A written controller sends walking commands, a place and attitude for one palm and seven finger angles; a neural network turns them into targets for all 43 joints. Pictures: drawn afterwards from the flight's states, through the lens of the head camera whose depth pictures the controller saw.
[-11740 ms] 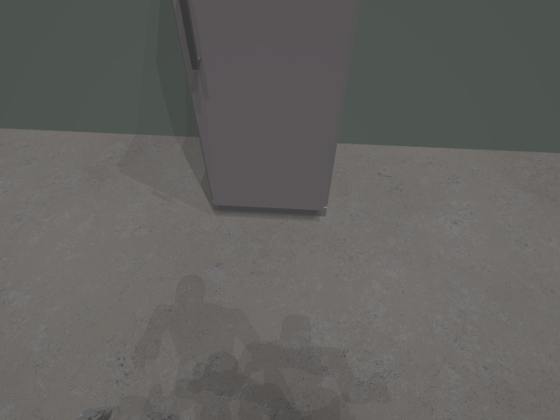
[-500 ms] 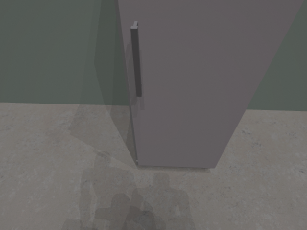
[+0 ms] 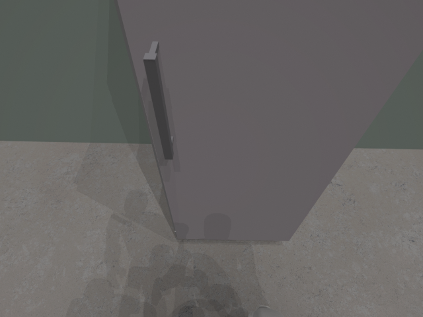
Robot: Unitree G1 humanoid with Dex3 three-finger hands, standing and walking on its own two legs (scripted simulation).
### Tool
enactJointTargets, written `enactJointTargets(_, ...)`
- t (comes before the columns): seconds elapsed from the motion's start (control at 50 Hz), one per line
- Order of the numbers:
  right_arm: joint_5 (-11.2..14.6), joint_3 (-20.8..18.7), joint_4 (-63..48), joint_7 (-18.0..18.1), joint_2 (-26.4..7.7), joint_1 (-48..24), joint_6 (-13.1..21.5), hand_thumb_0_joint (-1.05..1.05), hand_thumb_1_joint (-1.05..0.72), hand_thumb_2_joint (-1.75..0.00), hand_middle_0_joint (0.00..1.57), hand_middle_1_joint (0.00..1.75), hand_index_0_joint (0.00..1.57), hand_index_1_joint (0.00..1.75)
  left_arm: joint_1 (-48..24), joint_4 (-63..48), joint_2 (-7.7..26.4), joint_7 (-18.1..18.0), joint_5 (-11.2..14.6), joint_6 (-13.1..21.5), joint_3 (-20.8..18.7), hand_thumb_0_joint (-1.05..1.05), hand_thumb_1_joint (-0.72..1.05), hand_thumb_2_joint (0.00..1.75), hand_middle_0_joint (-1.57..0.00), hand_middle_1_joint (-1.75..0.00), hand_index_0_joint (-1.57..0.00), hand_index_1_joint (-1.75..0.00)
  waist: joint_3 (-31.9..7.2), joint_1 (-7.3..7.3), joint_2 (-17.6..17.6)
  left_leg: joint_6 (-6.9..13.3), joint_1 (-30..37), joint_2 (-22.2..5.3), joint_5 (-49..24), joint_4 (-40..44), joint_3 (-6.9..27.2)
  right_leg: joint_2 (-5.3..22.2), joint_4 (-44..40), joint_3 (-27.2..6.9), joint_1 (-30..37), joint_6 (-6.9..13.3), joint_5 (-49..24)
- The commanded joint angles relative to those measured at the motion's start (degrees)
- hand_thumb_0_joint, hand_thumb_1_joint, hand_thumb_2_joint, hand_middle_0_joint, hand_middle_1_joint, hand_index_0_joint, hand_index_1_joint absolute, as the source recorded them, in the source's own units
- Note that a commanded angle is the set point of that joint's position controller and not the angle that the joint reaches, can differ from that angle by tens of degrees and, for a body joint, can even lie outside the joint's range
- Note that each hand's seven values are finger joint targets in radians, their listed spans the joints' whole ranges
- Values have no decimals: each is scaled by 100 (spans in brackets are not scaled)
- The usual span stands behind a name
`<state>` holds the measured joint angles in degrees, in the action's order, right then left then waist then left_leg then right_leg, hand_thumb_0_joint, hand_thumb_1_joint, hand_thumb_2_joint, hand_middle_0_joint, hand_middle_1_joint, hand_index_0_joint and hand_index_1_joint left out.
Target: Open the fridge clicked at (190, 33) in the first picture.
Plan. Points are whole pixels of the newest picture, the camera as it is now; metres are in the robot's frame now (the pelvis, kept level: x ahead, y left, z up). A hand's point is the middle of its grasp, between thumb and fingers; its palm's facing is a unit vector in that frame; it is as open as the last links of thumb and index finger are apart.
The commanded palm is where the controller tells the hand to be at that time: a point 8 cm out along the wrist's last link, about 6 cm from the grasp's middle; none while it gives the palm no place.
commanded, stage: come to a stop and stand still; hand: left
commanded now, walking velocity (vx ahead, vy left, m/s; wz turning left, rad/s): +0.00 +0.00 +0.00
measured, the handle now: (163, 109) +0.48 +0.12 +0.12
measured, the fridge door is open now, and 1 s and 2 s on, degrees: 0 0 0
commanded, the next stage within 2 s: look again from close up in 1.98 s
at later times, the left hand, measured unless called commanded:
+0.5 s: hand out of the picture +0.10 +0.19 -0.19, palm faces +0.09 -0.98 -0.20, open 7.3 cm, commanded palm none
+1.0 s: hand out of the picture -0.01 +0.16 -0.17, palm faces +0.03 -0.98 -0.18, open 7.3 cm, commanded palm none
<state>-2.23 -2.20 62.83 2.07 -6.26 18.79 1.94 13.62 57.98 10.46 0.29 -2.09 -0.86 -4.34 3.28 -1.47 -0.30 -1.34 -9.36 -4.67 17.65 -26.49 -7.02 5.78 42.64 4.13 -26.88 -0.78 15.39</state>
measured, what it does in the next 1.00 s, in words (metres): steps on the spot: right foot, then left foot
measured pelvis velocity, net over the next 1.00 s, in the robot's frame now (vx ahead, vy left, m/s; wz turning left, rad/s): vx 0.01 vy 0.00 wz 0.01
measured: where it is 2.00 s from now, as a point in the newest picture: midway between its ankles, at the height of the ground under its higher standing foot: outside the picture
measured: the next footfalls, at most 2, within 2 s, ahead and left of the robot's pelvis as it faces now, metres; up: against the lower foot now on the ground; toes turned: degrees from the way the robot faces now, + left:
right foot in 0.08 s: +0.13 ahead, -0.16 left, +0.00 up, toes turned -6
left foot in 0.42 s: +0.10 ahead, +0.08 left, +0.00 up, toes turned +6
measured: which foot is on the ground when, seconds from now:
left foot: down 0.00-0.06, up 0.08-0.40, down 0.42-1.00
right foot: up 0.00-0.06, down 0.08-0.44, up 0.46-0.78, down 0.80-1.00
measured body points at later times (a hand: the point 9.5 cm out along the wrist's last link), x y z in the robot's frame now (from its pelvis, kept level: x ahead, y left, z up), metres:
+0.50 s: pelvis +0.04 +0.00 -0.01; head +0.08 +0.03 +0.43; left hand +0.10 +0.24 -0.18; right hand +0.15 -0.25 -0.14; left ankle +0.06 +0.08 -0.74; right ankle +0.06 -0.15 -0.71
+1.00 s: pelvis +0.01 +0.00 +0.00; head +0.01 +0.00 +0.45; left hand -0.01 +0.21 -0.16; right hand +0.01 -0.23 -0.16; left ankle +0.06 +0.08 -0.74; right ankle -0.03 -0.12 -0.74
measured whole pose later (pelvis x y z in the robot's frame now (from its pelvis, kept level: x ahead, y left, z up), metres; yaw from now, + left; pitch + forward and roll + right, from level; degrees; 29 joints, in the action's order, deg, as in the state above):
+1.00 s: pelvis +0.01 +0.00 +0.00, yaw +0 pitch -2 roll +0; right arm -0.8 -1.2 65.0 1.5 -9.5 16.3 -0.6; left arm 18.6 64.2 7.6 -2.2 -1.0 -0.6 -0.1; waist 0.9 -0.7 0.1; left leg 3.3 -12.9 1.3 7.4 -21.4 -6.9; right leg 1.4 24.1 1.7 -6.0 -0.4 16.7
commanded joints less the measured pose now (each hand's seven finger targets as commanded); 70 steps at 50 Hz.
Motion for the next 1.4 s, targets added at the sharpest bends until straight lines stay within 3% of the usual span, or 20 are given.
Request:
enactJointTargets(0.0,7,-314,-220,15,-1146,193,-52,0,-90,-90,20,30,20,30,703,-75,138,88,33,111,-26,0,90,90,-20,-30,-20,-30,-60,246,-493,569,-735,-921,-656,182,582,-435,-1369,486,1555,-11,-563)
enactJointTargets(0.02,43,-259,-202,-17,-951,330,-65,0,-90,-90,20,30,20,30,1105,46,390,27,30,192,-73,0,90,90,-20,-30,-20,-30,-332,443,14,331,-1070,-516,-476,-725,256,-54,-1804,-24,2377,94,-917)
enactJointTargets(0.04,95,-113,-252,-67,-364,590,-72,0,-90,-90,20,30,20,30,1254,109,952,-100,17,307,-136,0,90,90,-20,-30,-20,-30,-756,417,1512,19,-1824,127,849,-1958,-150,1286,-2135,-1568,3067,550,-2195)
enactJointTargets(0.06,157,-67,-366,-6,-399,415,-135,0,-90,-90,20,30,20,30,1206,67,1052,-147,109,295,-65,0,90,90,-20,-30,-20,-30,-940,419,1182,20,-1393,73,1874,-2450,351,1760,-2254,-1686,2576,948,-3403)
enactJointTargets(0.1,201,-162,-321,13,-727,262,-196,0,-90,-90,20,30,20,30,286,-85,1174,-199,56,321,-88,0,90,90,-20,-30,-20,-30,-617,216,1558,57,-1298,-61,1688,-2720,627,1571,-2044,-1450,1974,1153,-4247)
enactJointTargets(0.18,164,-132,-284,0,-549,13,-334,0,-90,-90,20,30,20,30,161,-146,946,-309,16,122,-93,0,90,90,-20,-30,-20,-30,-538,327,1013,-84,-1545,197,1349,-2730,528,1533,-1736,-1033,2173,1187,-5184)
enactJointTargets(0.3,133,-200,-668,-93,-678,-312,-408,0,-90,-90,20,30,20,30,-194,-420,1031,-329,-15,36,-186,0,90,90,-20,-30,-20,-30,-704,247,949,-126,-1243,263,803,-2177,595,1494,-1801,-905,1802,1139,-4168)
enactJointTargets(0.36,128,-212,-632,-105,-706,107,-340,0,-90,-90,20,30,20,30,-425,-494,984,-292,25,-20,-155,0,90,90,-20,-30,-20,-30,-852,-33,878,-96,-207,309,-425,-402,327,1144,-1352,-638,1379,720,-2899)
enactJointTargets(0.38,102,-242,-641,-102,-945,132,-286,0,-90,-90,20,30,20,30,-309,-530,787,-264,66,-65,-111,0,90,90,-20,-30,-20,-30,-870,-27,220,26,399,-59,-1308,162,628,732,-915,-395,871,412,-1785)
enactJointTargets(0.4,49,-307,-838,-102,-1422,-50,-241,0,-90,-90,20,30,20,30,-156,-628,448,-235,103,-125,-42,0,90,90,-20,-30,-20,-30,-694,38,-1379,562,179,-1270,-2703,697,1993,-61,-209,178,302,-55,547)
enactJointTargets(0.42,36,-299,-1004,-89,-1581,-372,-284,0,-90,-90,20,30,20,30,-262,-621,418,-262,71,-170,1,0,90,90,-20,-30,-20,-30,-502,-4,-1604,1098,-482,-1652,-2854,1061,2306,-354,867,-122,398,-98,1922)
enactJointTargets(0.5,49,-160,-1131,18,-1217,-903,-226,0,-90,-90,20,30,20,30,96,-299,469,-223,42,-174,-19,0,90,90,-20,-30,-20,-30,-435,255,-704,1175,-179,-1002,-2807,802,1479,-405,2146,-621,67,-87,1129)
enactJointTargets(0.64,112,-148,-731,24,-1101,-437,-210,0,-90,-90,20,30,20,30,117,-205,315,-211,56,-127,166,0,90,90,-20,-30,-20,-30,-528,24,-664,1188,507,-1002,-2098,1122,1602,-280,-165,-318,756,-115,1234)
enactJointTargets(0.74,184,-106,-504,-37,-941,-456,-179,0,-90,-90,20,30,20,30,837,209,356,-268,58,-7,207,0,90,90,-20,-30,-20,-30,-438,254,-122,619,-168,-532,-787,1031,1373,-151,-2448,-384,2018,34,-257)
enactJointTargets(0.78,206,-33,-453,-81,-706,-405,-169,0,-90,-90,20,30,20,30,743,239,547,-285,80,73,236,0,90,90,-20,-30,-20,-30,-226,98,274,226,-136,-40,-566,817,938,476,-2605,-999,1605,348,-302)
enactJointTargets(0.82,156,-18,-296,-89,-716,-313,-212,0,-90,-90,20,30,20,30,481,264,492,-265,100,128,277,0,90,90,-20,-30,-20,-30,-25,-16,956,224,291,-34,-718,655,804,387,-2743,-1051,910,338,242)
enactJointTargets(1.0,152,96,178,-51,-642,64,-194,0,-90,-90,20,30,20,30,894,539,257,-273,134,94,331,0,90,90,-20,-30,-20,-30,350,106,8,242,-141,-116,-143,1117,964,92,-2665,-779,1120,217,492)
enactJointTargets(1.32,144,84,341,7,-374,510,-165,0,-90,-90,20,30,20,30,1227,632,-89,-301,141,135,341,0,90,90,-20,-30,-20,-30,320,103,1,264,-212,-166,-253,967,980,-8,-2502,-727,1048,265,269)
enactJointTargets(1.36,155,157,-199,-101,-643,-246,-40,0,-90,-90,20,30,20,30,1345,601,128,-457,5,329,457,0,90,90,-20,-30,-20,-30,655,334,237,163,-866,-92,-836,-360,842,150,-2607,-960,990,309,-945)
enactJointTargets(1.38,144,114,-314,-156,-446,166,-108,0,-90,-90,20,30,20,30,991,307,317,-418,68,359,405,0,90,90,-20,-30,-20,-30,279,-110,335,185,-620,27,-34,-393,764,352,-2797,-1083,630,466,959)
